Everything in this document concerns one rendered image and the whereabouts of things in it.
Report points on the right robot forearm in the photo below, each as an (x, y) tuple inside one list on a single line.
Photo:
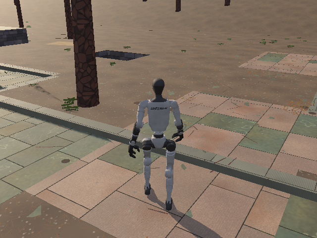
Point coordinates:
[(180, 128)]

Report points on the robot left thigh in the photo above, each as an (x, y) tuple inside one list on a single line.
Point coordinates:
[(147, 146)]

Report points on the right robot foot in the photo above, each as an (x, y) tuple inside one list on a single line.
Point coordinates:
[(168, 205)]

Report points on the left robot forearm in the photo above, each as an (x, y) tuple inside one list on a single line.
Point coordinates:
[(134, 135)]

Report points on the robot left hand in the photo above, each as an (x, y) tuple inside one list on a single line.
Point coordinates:
[(130, 150)]

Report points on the robot right hand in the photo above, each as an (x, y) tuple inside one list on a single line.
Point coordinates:
[(180, 137)]

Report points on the robot right upper arm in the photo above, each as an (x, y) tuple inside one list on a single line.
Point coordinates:
[(176, 112)]

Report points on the robot left upper arm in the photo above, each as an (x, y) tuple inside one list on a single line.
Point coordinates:
[(140, 113)]

